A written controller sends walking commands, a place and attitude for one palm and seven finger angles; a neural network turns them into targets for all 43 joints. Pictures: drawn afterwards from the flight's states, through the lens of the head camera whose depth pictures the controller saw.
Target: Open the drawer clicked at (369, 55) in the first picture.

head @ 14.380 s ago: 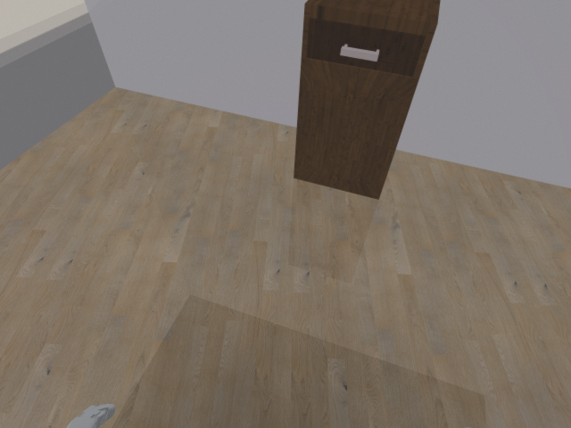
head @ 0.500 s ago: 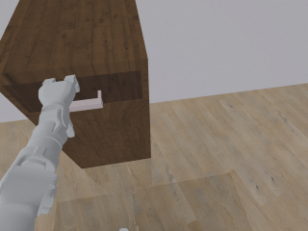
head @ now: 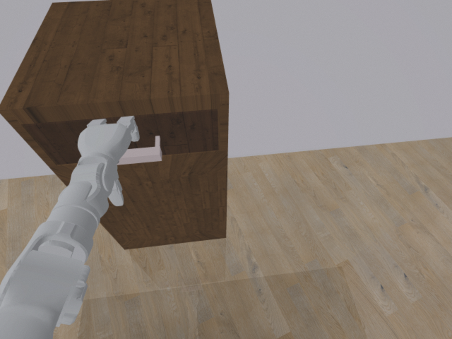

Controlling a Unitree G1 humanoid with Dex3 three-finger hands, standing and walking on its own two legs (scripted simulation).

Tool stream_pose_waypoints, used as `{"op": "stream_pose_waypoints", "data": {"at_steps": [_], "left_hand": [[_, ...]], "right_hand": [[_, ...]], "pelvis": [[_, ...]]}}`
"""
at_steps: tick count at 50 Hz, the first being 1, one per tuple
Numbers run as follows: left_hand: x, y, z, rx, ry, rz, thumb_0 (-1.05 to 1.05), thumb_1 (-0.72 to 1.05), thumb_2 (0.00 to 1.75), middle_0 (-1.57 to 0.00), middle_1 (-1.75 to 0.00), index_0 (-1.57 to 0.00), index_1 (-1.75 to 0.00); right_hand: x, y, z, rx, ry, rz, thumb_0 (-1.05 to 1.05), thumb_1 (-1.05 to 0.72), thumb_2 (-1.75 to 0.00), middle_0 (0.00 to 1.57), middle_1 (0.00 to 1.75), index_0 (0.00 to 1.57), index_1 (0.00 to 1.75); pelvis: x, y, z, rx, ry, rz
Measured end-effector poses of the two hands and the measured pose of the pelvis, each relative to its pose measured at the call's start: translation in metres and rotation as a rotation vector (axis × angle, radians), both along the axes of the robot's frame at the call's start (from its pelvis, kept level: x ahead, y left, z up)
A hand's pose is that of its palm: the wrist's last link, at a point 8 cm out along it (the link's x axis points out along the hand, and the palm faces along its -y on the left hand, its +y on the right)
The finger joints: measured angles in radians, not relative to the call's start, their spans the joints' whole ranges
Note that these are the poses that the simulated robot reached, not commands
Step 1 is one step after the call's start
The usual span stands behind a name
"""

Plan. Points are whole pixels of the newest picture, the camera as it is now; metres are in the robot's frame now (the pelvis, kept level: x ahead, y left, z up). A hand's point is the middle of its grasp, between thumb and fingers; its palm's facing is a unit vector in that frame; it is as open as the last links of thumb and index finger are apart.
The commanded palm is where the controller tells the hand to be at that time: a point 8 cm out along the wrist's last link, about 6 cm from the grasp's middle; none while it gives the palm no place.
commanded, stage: move the hooked fingers above the handle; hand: left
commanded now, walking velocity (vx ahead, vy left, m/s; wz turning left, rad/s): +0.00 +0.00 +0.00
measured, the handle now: (131, 149) +0.52 +0.21 -0.03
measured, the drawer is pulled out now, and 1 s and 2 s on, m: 0.00 0.00 0.00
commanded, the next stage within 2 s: lift the fingers back up to retry in 1.98 s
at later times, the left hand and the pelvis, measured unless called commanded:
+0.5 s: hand (131, 159) +0.45 +0.18 +0.03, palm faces -0.10 -0.08 -0.99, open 13.8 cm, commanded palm +0.44 +0.20 +0.09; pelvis -0.01 +0.01 +0.00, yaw +0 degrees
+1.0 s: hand (143, 151) +0.46 +0.16 +0.04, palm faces -0.03 -0.10 -0.99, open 13.8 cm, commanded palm +0.45 +0.21 +0.09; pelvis -0.01 +0.00 -0.01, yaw +0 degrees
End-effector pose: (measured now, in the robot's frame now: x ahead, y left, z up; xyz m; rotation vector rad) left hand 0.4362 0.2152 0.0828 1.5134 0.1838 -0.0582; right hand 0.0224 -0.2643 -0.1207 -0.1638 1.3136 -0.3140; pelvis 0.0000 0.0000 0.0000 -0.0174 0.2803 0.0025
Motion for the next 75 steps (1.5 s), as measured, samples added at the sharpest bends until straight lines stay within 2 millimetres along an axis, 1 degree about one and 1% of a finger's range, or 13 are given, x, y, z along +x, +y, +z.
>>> {"op": "stream_pose_waypoints", "data": {"at_steps": [4,7,12,18,23,29,34,41,49,56,64,68,75], "left_hand": [[0.002,-0.029,0.004,-0.048,-0.092,-0.154,0.00,-0.49,0.30,-0.32,-1.20,-0.32,-1.20],[0.007,-0.031,0.006,-0.058,-0.189,-0.141,0.00,-0.49,0.30,-0.32,-1.20,-0.32,-1.20],[0.012,0.003,0.005,0.056,-0.226,0.059,0.00,-0.49,0.30,-0.31,-1.20,-0.32,-1.20],[-0.004,0.035,0.000,0.074,-0.032,0.191,0.00,-0.48,0.30,-0.31,-1.20,-0.32,-1.20],[-0.006,-0.006,0.001,-0.012,-0.004,-0.058,0.00,-0.49,0.30,-0.32,-1.20,-0.32,-1.20],[0.006,-0.048,0.012,-0.064,-0.214,-0.196,0.00,-0.49,0.30,-0.32,-1.20,-0.32,-1.20],[0.015,-0.019,0.008,0.071,-0.253,0.032,0.00,-0.49,0.30,-0.31,-1.20,-0.32,-1.20],[0.000,0.027,-0.003,0.076,0.016,0.224,0.00,-0.48,0.30,-0.31,-1.20,-0.32,-1.20],[0.006,-0.042,0.008,-0.052,-0.095,-0.207,0.00,-0.49,0.30,-0.32,-1.20,-0.32,-1.20],[0.019,-0.050,0.007,0.009,-0.285,-0.114,0.00,-0.49,0.30,-0.37,-1.26,-0.32,-1.20],[0.008,0.013,0.001,0.070,-0.055,0.231,0.00,-0.49,0.30,-0.35,-1.24,-0.32,-1.20],[0.004,0.031,0.009,0.083,0.019,0.166,0.00,-0.49,0.30,-0.33,-1.22,-0.32,-1.20],[0.002,-0.024,-0.003,-0.045,-0.033,-0.172,-0.01,-0.49,0.30,-0.32,-1.21,-0.32,-1.20]], "right_hand": [[0.005,-0.004,0.003,-0.029,-0.025,0.003,0.01,-0.91,-0.90,0.20,0.30,0.20,0.30],[0.006,-0.004,0.000,-0.031,-0.041,0.001,0.01,-0.91,-0.90,0.20,0.30,0.20,0.30],[0.000,0.002,-0.009,0.008,-0.031,-0.009,0.01,-0.91,-0.90,0.20,0.30,0.20,0.30],[-0.010,0.012,-0.008,0.044,0.010,-0.021,0.01,-0.91,-0.90,0.20,0.30,0.20,0.30],[-0.010,0.010,0.000,-0.004,0.011,0.004,0.01,-0.91,-0.90,0.20,0.30,0.20,0.30],[-0.009,0.003,-0.003,-0.027,-0.028,-0.001,0.01,-0.91,-0.90,0.20,0.30,0.20,0.30],[-0.014,0.006,-0.014,0.017,-0.017,-0.016,0.01,-0.91,-0.90,0.20,0.30,0.20,0.30],[-0.023,0.011,-0.011,0.042,0.029,-0.036,0.01,-0.91,-0.90,0.20,0.30,0.20,0.30],[-0.016,-0.008,0.002,-0.057,0.012,-0.001,0.01,-0.91,-0.90,0.20,0.30,0.20,0.30],[-0.011,-0.008,-0.010,-0.023,-0.009,-0.017,0.01,-0.91,-0.90,0.20,0.30,0.20,0.30],[-0.005,0.009,-0.013,0.048,-0.019,-0.054,0.01,-0.91,-0.90,0.20,0.30,0.20,0.30],[-0.004,0.006,-0.004,0.014,-0.014,-0.025,0.01,-0.91,-0.90,0.20,0.30,0.20,0.30],[-0.003,-0.010,0.001,-0.056,0.012,0.022,0.01,-0.91,-0.90,0.20,0.30,0.20,0.30]], "pelvis": [[-0.002,0.003,-0.003,-0.004,0.001,0.000],[-0.005,0.004,-0.007,-0.003,0.016,-0.011],[-0.010,0.005,-0.010,0.001,0.039,-0.030],[-0.007,0.006,-0.003,-0.001,0.014,-0.018],[-0.006,0.007,-0.001,-0.006,-0.014,0.007],[-0.013,0.009,-0.009,-0.007,0.013,-0.009],[-0.019,0.007,-0.012,0.003,0.043,-0.036],[-0.013,0.002,-0.003,0.005,0.018,-0.023],[-0.008,0.001,-0.006,-0.007,0.011,0.006],[-0.013,0.002,-0.013,0.002,0.052,-0.032],[-0.010,-0.003,-0.003,0.013,0.017,-0.043],[-0.007,-0.004,0.000,0.005,0.005,-0.013],[-0.006,0.002,-0.006,-0.008,0.014,0.012]]}}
